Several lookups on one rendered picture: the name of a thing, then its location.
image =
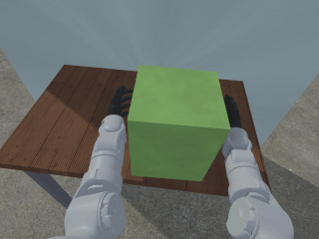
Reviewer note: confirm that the robot right upper arm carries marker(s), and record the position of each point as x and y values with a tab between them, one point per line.
250	218

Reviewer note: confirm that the table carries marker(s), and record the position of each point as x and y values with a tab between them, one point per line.
58	134

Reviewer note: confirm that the carton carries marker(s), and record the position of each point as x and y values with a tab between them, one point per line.
177	123

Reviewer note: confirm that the left robot forearm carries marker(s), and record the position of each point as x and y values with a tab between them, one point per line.
105	169

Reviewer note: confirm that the robot right hand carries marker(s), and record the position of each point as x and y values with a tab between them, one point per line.
232	112

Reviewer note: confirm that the robot left hand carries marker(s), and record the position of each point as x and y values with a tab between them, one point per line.
116	107

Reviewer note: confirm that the right robot forearm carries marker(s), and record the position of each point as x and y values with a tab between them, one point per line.
242	171

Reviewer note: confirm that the robot left upper arm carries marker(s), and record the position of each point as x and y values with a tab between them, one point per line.
95	216

